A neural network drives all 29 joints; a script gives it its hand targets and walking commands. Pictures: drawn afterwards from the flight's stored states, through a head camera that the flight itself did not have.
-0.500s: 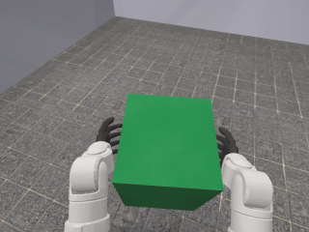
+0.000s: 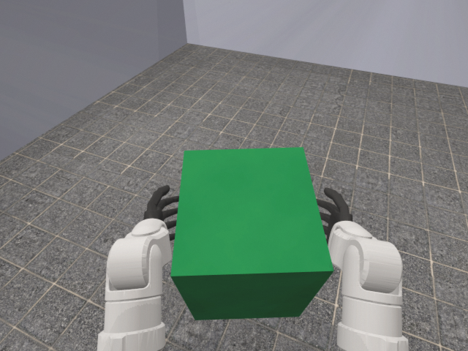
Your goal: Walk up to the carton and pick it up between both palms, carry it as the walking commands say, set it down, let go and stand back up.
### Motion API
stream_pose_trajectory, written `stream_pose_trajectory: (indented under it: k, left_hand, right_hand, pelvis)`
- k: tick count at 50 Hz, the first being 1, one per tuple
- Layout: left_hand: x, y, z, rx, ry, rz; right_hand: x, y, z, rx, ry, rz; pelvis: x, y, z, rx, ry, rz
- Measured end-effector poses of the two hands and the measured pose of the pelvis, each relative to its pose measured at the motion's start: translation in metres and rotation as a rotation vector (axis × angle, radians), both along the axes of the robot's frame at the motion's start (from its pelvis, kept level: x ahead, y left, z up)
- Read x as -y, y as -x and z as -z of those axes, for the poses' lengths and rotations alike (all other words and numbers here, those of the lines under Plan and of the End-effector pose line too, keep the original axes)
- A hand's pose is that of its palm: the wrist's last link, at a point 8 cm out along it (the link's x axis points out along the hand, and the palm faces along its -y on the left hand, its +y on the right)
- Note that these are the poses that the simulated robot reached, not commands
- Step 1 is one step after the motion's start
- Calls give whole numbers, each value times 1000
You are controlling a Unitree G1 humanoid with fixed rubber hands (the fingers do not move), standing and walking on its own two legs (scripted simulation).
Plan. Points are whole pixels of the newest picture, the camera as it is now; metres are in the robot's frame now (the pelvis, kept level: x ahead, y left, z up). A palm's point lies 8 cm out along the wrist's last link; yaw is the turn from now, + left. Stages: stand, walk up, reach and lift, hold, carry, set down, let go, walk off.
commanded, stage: carry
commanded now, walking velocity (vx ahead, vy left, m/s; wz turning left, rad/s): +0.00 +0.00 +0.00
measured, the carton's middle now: (245, 239) +0.31 +0.01 +0.05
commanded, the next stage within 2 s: hold in 1.14 s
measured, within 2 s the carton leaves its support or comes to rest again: neither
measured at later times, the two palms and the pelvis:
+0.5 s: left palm (153, 237) +0.27 +0.16 +0.09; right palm (334, 235) +0.29 -0.13 +0.10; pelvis -0.01 +0.00 +0.00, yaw +0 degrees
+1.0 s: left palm (160, 232) +0.29 +0.15 +0.09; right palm (335, 230) +0.30 -0.14 +0.09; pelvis -0.01 -0.01 +0.00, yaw +0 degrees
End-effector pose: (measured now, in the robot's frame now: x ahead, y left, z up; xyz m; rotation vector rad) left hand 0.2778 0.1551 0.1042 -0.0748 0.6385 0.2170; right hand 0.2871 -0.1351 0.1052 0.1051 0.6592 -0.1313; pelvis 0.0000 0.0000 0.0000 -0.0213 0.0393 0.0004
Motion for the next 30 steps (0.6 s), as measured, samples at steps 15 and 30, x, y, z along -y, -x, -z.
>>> stream_pose_trajectory:
  k: [15, 30]
  left_hand:
    - [-3, 13, 6, -26, 13, -9]
    - [-2, 1, 17, -49, 14, -19]
  right_hand:
    - [-3, 9, 1, -18, 20, -13]
    - [-2, -5, 13, -32, 14, -17]
  pelvis:
    - [-2, 12, 1, 20, 2, 0]
    - [1, 10, 1, 14, -1, 0]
